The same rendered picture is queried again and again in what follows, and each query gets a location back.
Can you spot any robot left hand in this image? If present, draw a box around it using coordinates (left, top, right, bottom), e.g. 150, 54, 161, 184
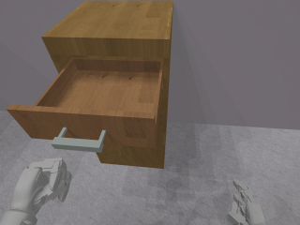
9, 157, 72, 216

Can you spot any cabinet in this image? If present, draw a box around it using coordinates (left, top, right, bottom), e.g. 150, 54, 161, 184
41, 0, 173, 169

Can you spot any drawer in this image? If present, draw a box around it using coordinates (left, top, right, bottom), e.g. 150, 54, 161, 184
7, 57, 164, 148

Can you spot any handle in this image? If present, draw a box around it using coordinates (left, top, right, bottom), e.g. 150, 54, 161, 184
51, 127, 106, 153

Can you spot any robot right hand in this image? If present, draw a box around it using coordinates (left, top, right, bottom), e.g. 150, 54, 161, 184
228, 178, 267, 225

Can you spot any left robot forearm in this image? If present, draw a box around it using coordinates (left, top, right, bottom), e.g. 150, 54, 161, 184
0, 209, 38, 225

